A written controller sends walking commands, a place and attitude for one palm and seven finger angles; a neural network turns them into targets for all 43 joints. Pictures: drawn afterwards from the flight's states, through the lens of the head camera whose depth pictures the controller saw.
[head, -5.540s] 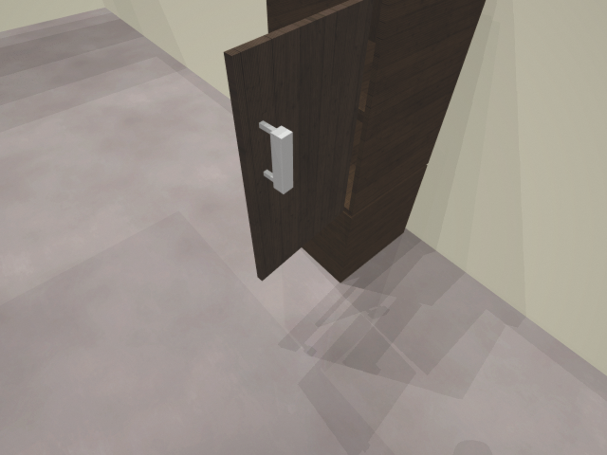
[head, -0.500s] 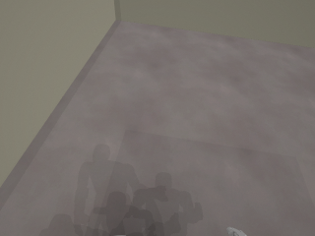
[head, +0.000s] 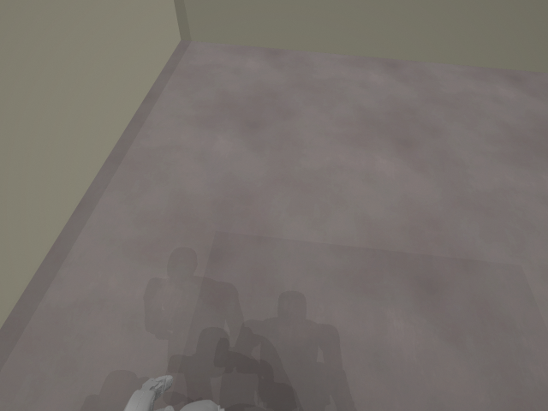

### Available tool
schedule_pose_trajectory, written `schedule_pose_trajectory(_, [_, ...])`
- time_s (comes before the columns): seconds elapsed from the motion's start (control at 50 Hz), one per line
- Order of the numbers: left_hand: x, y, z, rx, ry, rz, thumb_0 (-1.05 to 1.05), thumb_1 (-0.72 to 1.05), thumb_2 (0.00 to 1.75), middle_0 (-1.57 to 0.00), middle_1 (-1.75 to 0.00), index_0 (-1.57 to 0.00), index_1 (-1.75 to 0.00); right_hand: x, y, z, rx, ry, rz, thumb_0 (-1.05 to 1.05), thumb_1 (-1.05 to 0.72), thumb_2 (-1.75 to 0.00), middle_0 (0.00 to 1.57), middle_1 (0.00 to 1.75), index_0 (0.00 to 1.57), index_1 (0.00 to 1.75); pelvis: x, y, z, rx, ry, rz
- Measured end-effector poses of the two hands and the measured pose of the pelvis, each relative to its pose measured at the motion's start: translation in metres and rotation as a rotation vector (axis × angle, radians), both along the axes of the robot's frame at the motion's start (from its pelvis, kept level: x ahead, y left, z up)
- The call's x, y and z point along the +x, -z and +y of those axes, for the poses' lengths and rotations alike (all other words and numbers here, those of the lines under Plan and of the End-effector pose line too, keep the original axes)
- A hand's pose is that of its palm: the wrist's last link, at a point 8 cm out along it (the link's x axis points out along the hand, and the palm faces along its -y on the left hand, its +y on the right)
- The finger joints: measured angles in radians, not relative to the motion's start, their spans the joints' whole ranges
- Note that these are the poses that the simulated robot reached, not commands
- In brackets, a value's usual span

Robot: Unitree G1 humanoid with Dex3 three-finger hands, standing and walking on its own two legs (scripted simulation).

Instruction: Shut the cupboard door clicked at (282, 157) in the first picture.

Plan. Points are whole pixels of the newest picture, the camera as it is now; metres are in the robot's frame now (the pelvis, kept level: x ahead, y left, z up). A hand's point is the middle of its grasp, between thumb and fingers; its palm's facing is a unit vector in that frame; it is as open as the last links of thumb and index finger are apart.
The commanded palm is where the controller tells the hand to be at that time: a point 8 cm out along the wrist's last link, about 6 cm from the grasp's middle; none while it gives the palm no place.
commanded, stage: walk to a spot facing it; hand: left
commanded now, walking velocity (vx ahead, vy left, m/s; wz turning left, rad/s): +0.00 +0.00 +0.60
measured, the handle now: out of the picture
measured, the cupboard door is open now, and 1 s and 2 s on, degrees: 96 96 96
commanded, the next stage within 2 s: none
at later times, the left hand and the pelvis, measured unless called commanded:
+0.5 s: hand out of the picture +0.09 +0.23 -0.16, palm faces +0.30 -0.91 -0.29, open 7.4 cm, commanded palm none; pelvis +0.06 -0.01 +0.00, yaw +17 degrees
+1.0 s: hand out of the picture +0.01 +0.18 -0.19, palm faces +0.62 -0.75 -0.24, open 7.4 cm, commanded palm none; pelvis +0.09 -0.03 -0.01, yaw +37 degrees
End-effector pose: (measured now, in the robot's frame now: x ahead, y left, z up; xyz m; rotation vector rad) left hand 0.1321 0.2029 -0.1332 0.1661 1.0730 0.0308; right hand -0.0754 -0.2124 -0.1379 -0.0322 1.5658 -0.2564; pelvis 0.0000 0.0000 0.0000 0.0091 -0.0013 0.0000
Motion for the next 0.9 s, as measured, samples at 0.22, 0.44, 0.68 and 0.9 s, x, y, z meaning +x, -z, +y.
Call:
schedule_pose_trajectory(0.22, [-0.025, 0.037, 0.058, -0.011, -0.205, 0.099, -0.01, 0.92, 0.90, -0.20, -0.30, -0.20, -0.30, 0.188, -0.006, -0.006, -0.122, -0.264, -0.332, 0.01, -0.91, -0.90, 0.20, 0.30, 0.20, 0.30, 0.036, 0.020, 0.023, -0.043, -0.124, 0.025])
schedule_pose_trajectory(0.44, [-0.058, 0.001, 0.082, 0.098, -0.370, 0.141, 0.01, 0.91, 0.90, -0.20, -0.30, -0.19, -0.30, 0.266, -0.017, -0.017, -0.091, -0.443, -0.347, 0.01, -0.91, -0.90, 0.20, 0.30, 0.21, 0.30, 0.057, 0.002, 0.004, -0.040, -0.247, 0.041])
schedule_pose_trajectory(0.68, [-0.101, -0.013, 0.017, 0.111, -0.527, 0.192, 0.01, 0.91, 0.90, -0.20, -0.30, -0.20, -0.30, 0.340, -0.002, -0.034, -0.010, -0.590, -0.311, 0.01, -0.91, -0.90, 0.20, 0.30, 0.20, 0.30, 0.082, 0.000, -0.035, 0.023, -0.427, 0.031])
schedule_pose_trajectory(0.9, [-0.156, 0.024, -0.007, -0.007, -0.711, 0.276, 0.01, 0.90, 0.90, -0.20, -0.30, -0.20, -0.30, 0.415, -0.007, 0.045, 0.025, -0.824, -0.451, 0.01, -0.91, -0.90, 0.20, 0.30, 0.20, 0.30, 0.090, 0.017, -0.020, 0.010, -0.579, 0.029])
